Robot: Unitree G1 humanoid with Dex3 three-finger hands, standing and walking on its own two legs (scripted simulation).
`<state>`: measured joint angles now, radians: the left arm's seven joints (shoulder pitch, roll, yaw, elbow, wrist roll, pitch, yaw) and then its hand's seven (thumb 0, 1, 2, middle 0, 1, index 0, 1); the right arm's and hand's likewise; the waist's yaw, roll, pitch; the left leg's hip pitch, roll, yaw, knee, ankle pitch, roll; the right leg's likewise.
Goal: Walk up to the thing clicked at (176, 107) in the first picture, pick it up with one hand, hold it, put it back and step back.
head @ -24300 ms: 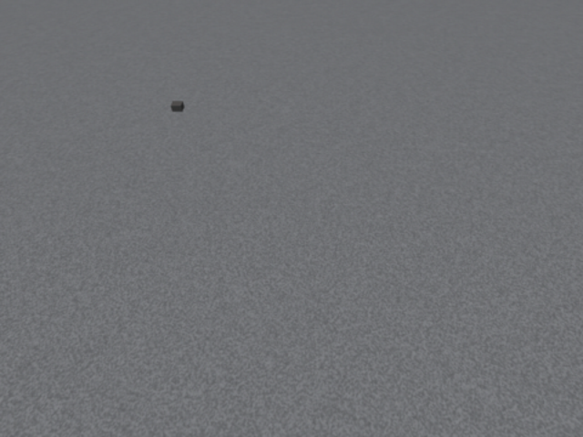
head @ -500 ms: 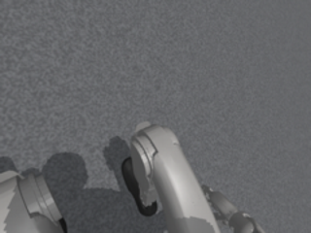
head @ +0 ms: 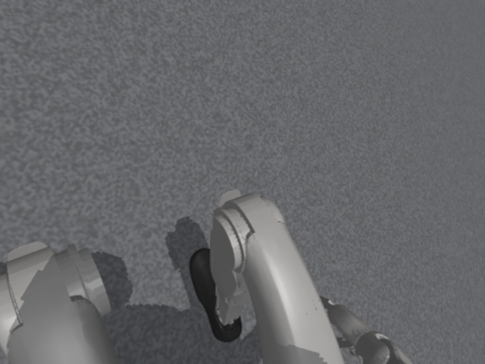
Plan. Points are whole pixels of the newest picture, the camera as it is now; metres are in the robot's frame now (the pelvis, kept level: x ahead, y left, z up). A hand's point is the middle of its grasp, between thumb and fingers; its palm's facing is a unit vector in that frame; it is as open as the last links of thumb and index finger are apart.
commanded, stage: close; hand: left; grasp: from above
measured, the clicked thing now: out of the picture +0.44 +0.30 -0.28
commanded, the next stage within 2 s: settle in 0.62 s
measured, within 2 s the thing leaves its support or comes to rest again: leaves its support in 0.82 s
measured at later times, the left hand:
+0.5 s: hand out of the picture +0.45 +0.35 -0.25, palm faces -0.56 -0.07 -0.83, open 8.0 cm
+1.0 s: hand out of the picture +0.45 +0.33 -0.21, palm faces -0.38 -0.01 -0.92, open 8.0 cm
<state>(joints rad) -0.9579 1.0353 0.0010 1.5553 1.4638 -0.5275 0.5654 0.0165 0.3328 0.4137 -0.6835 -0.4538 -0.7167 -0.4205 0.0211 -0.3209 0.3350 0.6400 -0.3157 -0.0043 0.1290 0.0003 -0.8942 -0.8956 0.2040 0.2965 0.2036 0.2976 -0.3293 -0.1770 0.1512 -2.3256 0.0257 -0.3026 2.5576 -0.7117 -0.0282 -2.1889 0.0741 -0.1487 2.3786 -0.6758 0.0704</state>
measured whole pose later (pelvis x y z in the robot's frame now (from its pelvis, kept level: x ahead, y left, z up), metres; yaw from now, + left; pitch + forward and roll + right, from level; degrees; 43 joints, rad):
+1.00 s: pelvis +0.00 +0.00 +0.00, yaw +0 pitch +28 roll -14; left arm -0.98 0.98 0.03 1.50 1.49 -0.42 0.58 0.04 0.42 0.20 -0.96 -0.29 -0.83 -0.19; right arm 0.05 -0.30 0.27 0.66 -0.29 -0.04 0.13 0.00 -0.91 -0.90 0.20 0.30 0.20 0.30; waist -0.32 -0.14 0.08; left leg -2.36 0.02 -0.28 2.55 -0.71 -0.03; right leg -2.23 0.07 -0.13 2.38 -0.68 0.06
